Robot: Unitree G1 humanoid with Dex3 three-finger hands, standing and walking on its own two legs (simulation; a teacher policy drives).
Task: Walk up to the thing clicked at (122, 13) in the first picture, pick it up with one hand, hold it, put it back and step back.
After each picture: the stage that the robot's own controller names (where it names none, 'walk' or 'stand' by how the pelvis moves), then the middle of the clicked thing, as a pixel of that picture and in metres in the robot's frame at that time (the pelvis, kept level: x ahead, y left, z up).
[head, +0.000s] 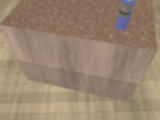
stand; (125, 9) +0.81 -0.21 +0.01
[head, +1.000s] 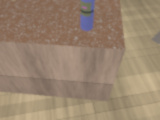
walk; (87, 7) +0.74 +0.03 +0.04
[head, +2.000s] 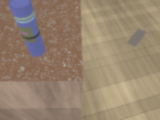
stand; (30, 30) +0.51 +0.24 +0.05
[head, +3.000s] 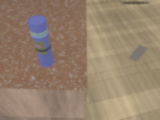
walk; (42, 44) +0.53 +0.21 +0.01
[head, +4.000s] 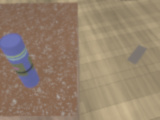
stand; (22, 64) +0.40 +0.27 +0.01
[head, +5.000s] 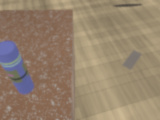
stand; (17, 70) +0.39 +0.28 +0.01
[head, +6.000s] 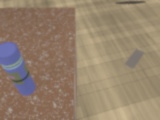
stand; (18, 72) +0.38 +0.27 +0.00
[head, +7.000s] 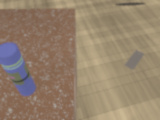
stand; (18, 72) +0.38 +0.27 +0.00
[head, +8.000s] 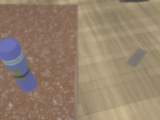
rise first; (19, 68) +0.38 +0.28 +0.01
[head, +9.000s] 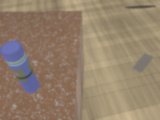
go down; (22, 70) +0.39 +0.29 +0.01
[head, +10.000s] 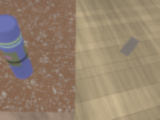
go down; (15, 52) +0.40 +0.25 +0.04
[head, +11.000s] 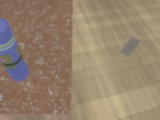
approach; (9, 54) +0.40 +0.26 +0.05
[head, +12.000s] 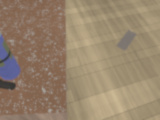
close in; out of the picture +0.39 +0.28 +0.08
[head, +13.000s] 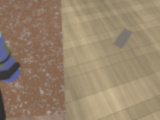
lift; out of the picture +0.39 +0.27 +0.08
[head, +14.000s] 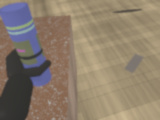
lift; (29, 49) +0.36 +0.18 +0.19
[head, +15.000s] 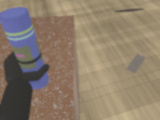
hold; (28, 53) +0.35 +0.19 +0.17
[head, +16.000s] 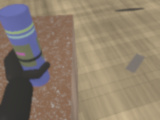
hold; (29, 51) +0.35 +0.18 +0.18
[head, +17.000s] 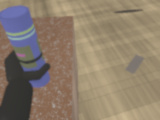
hold; (29, 52) +0.35 +0.18 +0.18
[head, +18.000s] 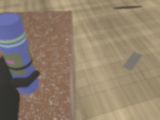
crouch; (19, 59) +0.34 +0.21 +0.15
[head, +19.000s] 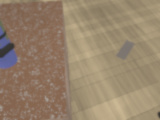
lower; out of the picture +0.44 +0.28 +0.16
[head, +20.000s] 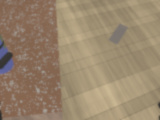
lower; out of the picture +0.43 +0.28 +0.09
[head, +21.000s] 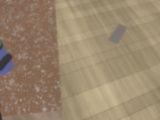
lower; out of the picture +0.42 +0.28 +0.09
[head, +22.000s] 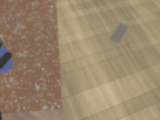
lower; out of the picture +0.42 +0.28 +0.09
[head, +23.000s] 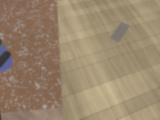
rest; out of the picture +0.42 +0.28 +0.09
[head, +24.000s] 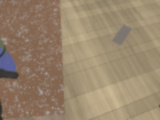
withdraw; out of the picture +0.40 +0.28 +0.08
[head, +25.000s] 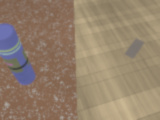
sink last; (16, 59) +0.39 +0.26 +0.05
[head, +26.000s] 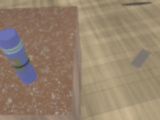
stand; (19, 59) +0.43 +0.29 +0.05
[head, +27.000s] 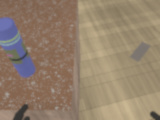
stand; (16, 51) +0.43 +0.29 +0.06
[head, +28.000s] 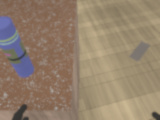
stand; (15, 51) +0.43 +0.29 +0.07
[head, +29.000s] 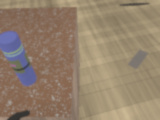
stand; (19, 61) +0.43 +0.28 +0.03
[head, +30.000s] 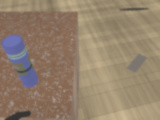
stand; (22, 64) +0.43 +0.28 +0.01
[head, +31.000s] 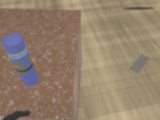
stand; (23, 63) +0.43 +0.28 +0.01
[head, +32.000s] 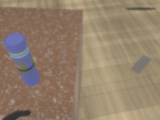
stand; (24, 62) +0.43 +0.27 +0.01
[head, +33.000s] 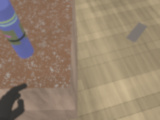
walk; (14, 32) +0.51 +0.27 +0.04
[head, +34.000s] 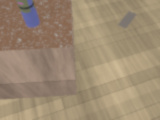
walk; (25, 2) +0.68 +0.31 +0.03
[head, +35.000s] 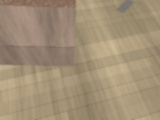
walk; out of the picture +0.94 +0.29 +0.03
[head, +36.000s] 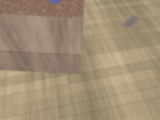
stand; out of the picture +1.02 +0.24 +0.02
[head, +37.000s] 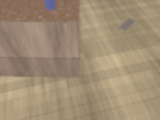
stand; out of the picture +1.03 +0.26 +0.00
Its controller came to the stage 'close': yes
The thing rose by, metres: 0.24
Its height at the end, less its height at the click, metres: +0.00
